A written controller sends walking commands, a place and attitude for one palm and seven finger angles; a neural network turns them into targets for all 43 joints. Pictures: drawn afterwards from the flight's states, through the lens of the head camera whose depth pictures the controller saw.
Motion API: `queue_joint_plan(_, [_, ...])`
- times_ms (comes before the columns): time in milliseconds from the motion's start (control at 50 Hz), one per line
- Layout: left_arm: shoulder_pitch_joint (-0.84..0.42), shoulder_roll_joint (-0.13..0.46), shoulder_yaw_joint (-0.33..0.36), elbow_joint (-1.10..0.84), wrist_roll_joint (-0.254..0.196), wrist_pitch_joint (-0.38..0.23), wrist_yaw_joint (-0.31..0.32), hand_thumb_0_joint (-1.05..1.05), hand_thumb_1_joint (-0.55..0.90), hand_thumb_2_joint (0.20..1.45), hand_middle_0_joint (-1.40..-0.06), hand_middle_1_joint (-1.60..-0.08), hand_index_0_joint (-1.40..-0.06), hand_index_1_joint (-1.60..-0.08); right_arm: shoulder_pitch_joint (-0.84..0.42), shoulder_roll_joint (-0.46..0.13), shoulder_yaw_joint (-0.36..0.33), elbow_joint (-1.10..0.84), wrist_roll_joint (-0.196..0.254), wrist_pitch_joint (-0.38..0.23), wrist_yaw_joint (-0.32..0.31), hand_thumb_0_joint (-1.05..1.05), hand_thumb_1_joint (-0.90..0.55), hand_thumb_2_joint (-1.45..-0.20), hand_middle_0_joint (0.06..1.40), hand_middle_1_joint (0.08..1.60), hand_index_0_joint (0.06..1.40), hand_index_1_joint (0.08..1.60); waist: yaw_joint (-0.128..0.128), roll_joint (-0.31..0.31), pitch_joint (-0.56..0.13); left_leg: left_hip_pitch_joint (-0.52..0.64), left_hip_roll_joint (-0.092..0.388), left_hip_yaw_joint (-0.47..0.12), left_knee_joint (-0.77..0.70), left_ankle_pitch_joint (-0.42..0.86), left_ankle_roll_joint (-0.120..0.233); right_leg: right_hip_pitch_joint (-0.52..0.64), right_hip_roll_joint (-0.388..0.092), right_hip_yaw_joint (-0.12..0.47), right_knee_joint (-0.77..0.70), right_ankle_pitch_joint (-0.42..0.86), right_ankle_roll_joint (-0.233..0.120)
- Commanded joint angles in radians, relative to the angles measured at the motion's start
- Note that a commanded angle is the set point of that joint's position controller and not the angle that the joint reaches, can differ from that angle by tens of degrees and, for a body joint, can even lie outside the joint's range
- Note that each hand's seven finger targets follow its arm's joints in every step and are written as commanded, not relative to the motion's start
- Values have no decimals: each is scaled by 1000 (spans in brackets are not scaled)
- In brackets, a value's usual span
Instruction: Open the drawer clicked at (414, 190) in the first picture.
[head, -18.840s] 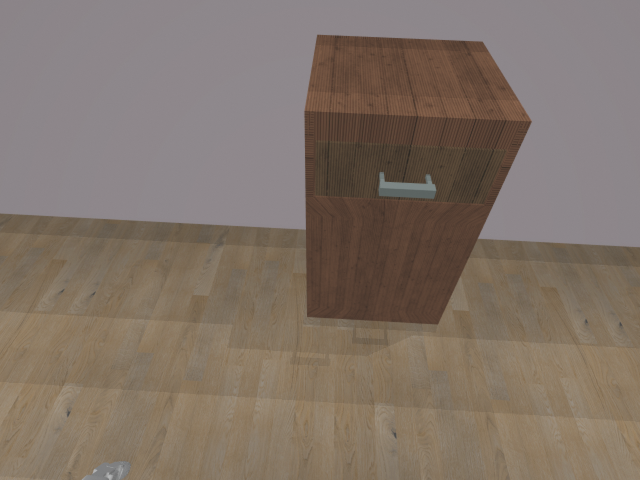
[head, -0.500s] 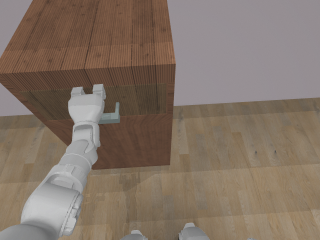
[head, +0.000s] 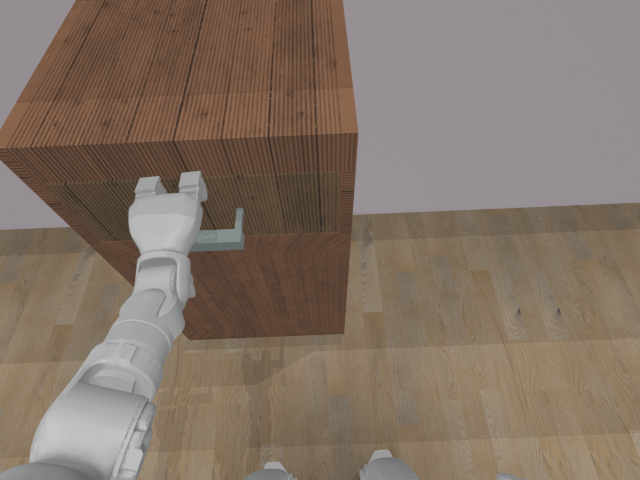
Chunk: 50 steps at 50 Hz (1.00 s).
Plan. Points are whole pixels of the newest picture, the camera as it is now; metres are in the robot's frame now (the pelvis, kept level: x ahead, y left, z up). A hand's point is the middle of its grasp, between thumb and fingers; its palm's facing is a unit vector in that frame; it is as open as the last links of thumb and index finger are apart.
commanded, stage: move the hooked fingers above the handle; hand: left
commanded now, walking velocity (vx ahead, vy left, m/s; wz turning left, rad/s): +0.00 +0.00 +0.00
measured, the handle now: (203, 228) +0.49 +0.18 -0.05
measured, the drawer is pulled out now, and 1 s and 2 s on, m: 0.00 0.00 0.00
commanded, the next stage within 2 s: lift the fingers back up to retry in 1.02 s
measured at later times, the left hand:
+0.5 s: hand (160, 234) +0.44 +0.22 +0.00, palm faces +0.06 +0.08 -1.00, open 13.7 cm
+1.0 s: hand (148, 250) +0.42 +0.24 +0.00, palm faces -0.03 +0.06 -1.00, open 13.8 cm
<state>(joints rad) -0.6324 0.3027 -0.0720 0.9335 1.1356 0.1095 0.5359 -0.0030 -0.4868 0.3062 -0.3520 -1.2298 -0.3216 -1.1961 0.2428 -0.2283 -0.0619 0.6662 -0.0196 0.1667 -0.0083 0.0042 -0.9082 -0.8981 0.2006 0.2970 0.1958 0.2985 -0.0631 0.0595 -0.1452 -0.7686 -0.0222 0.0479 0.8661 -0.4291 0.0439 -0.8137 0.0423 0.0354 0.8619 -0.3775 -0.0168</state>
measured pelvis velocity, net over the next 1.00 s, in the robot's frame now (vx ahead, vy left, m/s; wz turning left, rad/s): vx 0.00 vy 0.00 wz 0.02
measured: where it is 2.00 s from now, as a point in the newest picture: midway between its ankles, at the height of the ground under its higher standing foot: outside the picture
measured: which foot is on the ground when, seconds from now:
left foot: down 0.00-1.00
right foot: down 0.00-1.00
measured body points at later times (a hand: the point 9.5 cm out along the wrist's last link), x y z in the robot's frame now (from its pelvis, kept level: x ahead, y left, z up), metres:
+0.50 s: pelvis +0.00 +0.00 +0.00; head +0.10 -0.01 +0.43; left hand +0.43 +0.22 +0.06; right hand +0.09 -0.26 -0.15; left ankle -0.02 +0.09 -0.69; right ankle +0.01 -0.11 -0.69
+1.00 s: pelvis +0.00 +0.00 +0.01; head +0.09 -0.02 +0.45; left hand +0.42 +0.23 +0.05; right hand +0.08 -0.25 -0.14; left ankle -0.02 +0.09 -0.69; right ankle +0.01 -0.11 -0.69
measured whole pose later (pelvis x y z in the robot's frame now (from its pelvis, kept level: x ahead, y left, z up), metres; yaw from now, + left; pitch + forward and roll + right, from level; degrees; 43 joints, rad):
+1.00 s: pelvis +0.00 +0.00 +0.01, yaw +1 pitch +18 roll +0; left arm -0.61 0.35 -0.12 0.91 1.06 0.17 0.46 0.00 -0.49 0.31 -0.35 -1.22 -0.32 -1.20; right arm 0.25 -0.22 -0.07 0.68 0.00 0.17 -0.02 0.00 -0.91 -0.90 0.20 0.30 0.20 0.30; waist -0.04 0.07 -0.12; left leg -0.73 -0.03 0.03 0.83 -0.41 0.05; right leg -0.76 0.03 0.02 0.82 -0.36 -0.01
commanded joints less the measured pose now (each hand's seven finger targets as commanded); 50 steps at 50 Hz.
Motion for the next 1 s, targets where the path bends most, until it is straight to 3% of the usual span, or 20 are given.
queue_joint_plan(0, [-394, 205, -4, -240, -85, 60, -77, 0, -500, 300, -300, -1200, -300, -1200, 69, -150, -51, -100, 25, -24, -32, 0, -900, -900, 200, 300, 200, 300, -24, -133, -506, 274, -9, -2, -124, 418, 7, 471, -3, -10, -160, 497, -7])
queue_joint_plan(40, [-392, 65, -133, -293, -120, 7, -162, 0, -500, 300, -300, -1200, -300, -1200, 62, -148, -52, -103, 27, -38, -46, 0, -900, -900, 200, 300, 200, 300, -61, -138, -442, 326, -4, -15, -143, 414, 13, 432, -6, -14, -192, 466, -7])
queue_joint_plan(140, [-347, 7, -200, -244, -102, -169, -258, 0, -500, 300, -300, -1200, -300, -1200, 72, -135, -33, -81, 16, -61, -56, 0, -900, -900, 200, 300, 200, 300, -62, -102, -191, 297, -6, -45, -144, 299, 9, 241, -10, -31, -205, 272, -25])
queue_joint_plan(180, [-386, 116, -99, -251, -59, -219, -218, 0, -500, 300, -300, -1200, -300, -1200, 88, -135, -35, -69, 10, -62, -48, 0, -900, -900, 200, 300, 200, 300, -33, -53, -208, 279, -4, -56, -124, 288, 2, 192, -9, -32, -170, 231, -37])
queue_joint_plan(260, [-394, 332, 128, -290, 11, -241, -55, 0, -500, 300, -300, -1200, -300, -1200, 75, -125, -32, -82, -10, -62, -30, 0, -900, -900, 200, 300, 200, 300, 48, 39, -380, 219, -14, -55, -73, 357, -12, 221, 2, -32, -69, 274, -50])
queue_joint_plan(320, [-399, 345, 159, -263, 33, -166, 61, 0, -500, 300, -300, -1200, -300, -1200, 45, -116, -28, -88, -20, -58, -18, 0, -900, -900, 200, 300, 200, 300, 58, 27, -428, 156, -24, -37, -40, 380, -20, 234, 5, -33, -28, 307, -48])
queue_joint_plan(380, [-416, 313, 115, -161, 31, -33, 95, 0, -500, 300, -300, -1200, -300, -1200, 46, -130, -33, -84, -16, -46, -7, 0, -900, -900, 200, 300, 200, 300, 26, -17, -455, 160, -21, -22, -44, 380, -18, 260, 11, -40, -45, 336, -35])
queue_joint_plan(460, [-468, 144, -56, -145, -61, 75, -44, 0, -500, 300, -300, -1200, -300, -1200, 93, -155, -59, -80, 15, -34, -5, 0, -900, -900, 200, 300, 200, 300, -43, -58, -547, 310, -1, -24, -76, 446, -11, 320, 12, -42, -110, 410, -18])
queue_joint_plan(480, [-479, 59, -132, -176, -101, 77, -102, 0, -500, 300, -300, -1200, -300, -1200, 98, -156, -65, -80, 20, -31, -10, 0, -900, -900, 200, 300, 200, 300, -72, -87, -547, 356, 5, -32, -80, 460, -6, 318, 11, -43, -132, 414, -13])
queue_joint_plan(560, [-508, 33, -181, -257, -153, -57, -248, 0, -500, 300, -300, -1200, -300, -1200, 103, -160, -48, -73, 14, -46, -51, 0, -900, -900, 200, 300, 200, 300, -98, -136, -405, 357, 6, -60, -109, 394, 13, 286, -2, -40, -167, 350, -8])
queue_joint_plan(620, [-483, 137, -90, -268, -87, -197, -241, 0, -500, 300, -300, -1200, -300, -1200, 118, -146, -38, -58, 0, -58, -63, 0, -900, -900, 200, 300, 200, 300, -57, -86, -328, 319, 6, -72, -97, 372, 8, 211, -3, -38, -141, 296, -25])
queue_joint_plan(660, [-428, 248, 33, -275, -31, -252, -172, 0, -500, 300, -300, -1200, -300, -1200, 122, -135, -35, -65, -4, -57, -54, 0, -900, -900, 200, 300, 200, 300, 9, 0, -352, 293, 4, -74, -87, 417, -6, 198, 3, -43, -100, 295, -42])
queue_joint_plan(700, [-362, 285, 109, -240, 1, -247, -78, 0, -500, 300, -300, -1200, -300, -1200, 108, -127, -31, -64, -16, -57, -32, 0, -900, -900, 200, 300, 200, 300, 48, 35, -359, 241, 4, -69, -66, 455, -20, 177, 9, -54, -54, 301, -52])
queue_joint_plan(740, [-246, 356, 206, -186, 14, -177, 10, 0, -500, 300, -300, -1200, -300, -1200, 79, -130, -22, -72, -29, -43, -7, 0, -900, -900, 200, 300, 200, 300, 108, 28, -367, 171, -9, -49, -60, 482, -31, 228, 15, -53, -23, 339, -59])
queue_joint_plan(780, [-245, 289, 150, -207, 25, -93, 74, 0, -500, 300, -300, -1200, -300, -1200, 64, -122, -27, -107, -23, -32, 5, 0, -900, -900, 200, 300, 200, 300, 90, -19, -381, 155, -14, -24, -57, 469, -32, 261, 18, -45, -33, 381, -54])
queue_joint_plan(820, [-326, 313, 137, -220, 35, -22, 110, 0, -500, 300, -300, -1200, -300, -1200, 58, -132, -30, -103, -18, -22, 6, 0, -900, -900, 200, 300, 200, 300, 65, -49, -433, 164, -16, -10, -69, 435, -25, 313, 16, -29, -54, 395, -45])
queue_joint_plan(860, [-408, 349, 134, -234, 27, 30, 93, 0, -500, 300, -300, -1200, -300, -1200, 60, -143, -39, -97, -5, -18, -5, 0, -900, -900, 200, 300, 200, 300, 33, -76, -501, 193, -12, -11, -82, 410, -14, 369, 9, -21, -79, 406, -29])
queue_joint_plan(880, [-430, 318, 103, -244, 9, 48, 67, 0, -500, 300, -300, -1200, -300, -1200, 66, -145, -45, -95, 4, -19, -12, 0, -900, -900, 200, 300, 200, 300, 13, -84, -537, 229, -9, -13, -92, 416, -9, 396, 9, -24, -93, 421, -24])
queue_joint_plan(940, [-554, 78, -122, -348, -91, 40, -64, 0, -500, 300, -300, -1200, -300, -1200, 77, -150, -68, -84, 21, -32, -33, 0, -900, -900, 200, 300, 200, 300, -89, -78, -563, 411, 13, -39, -107, 449, -1, 347, 7, -30, -155, 401, -12])
queue_joint_plan(980, [-526, -28, -224, -376, -150, -8, -161, 0, -500, 300, -300, -1200, -300, -1200, 84, -155, -71, -73, 23, -52, -49, 0, -900, -900, 200, 300, 200, 300, -115, -87, -475, 476, 20, -55, -121, 436, 6, 286, 5, -41, -189, 345, -8])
